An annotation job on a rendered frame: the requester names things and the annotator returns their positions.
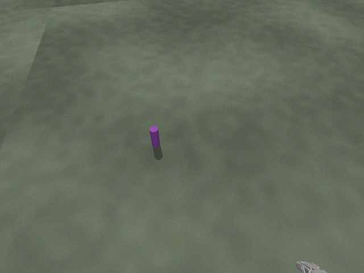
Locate can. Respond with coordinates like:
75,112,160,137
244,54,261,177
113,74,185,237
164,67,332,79
150,126,160,147

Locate right robot hand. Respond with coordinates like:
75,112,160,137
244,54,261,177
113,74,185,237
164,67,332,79
296,261,327,273

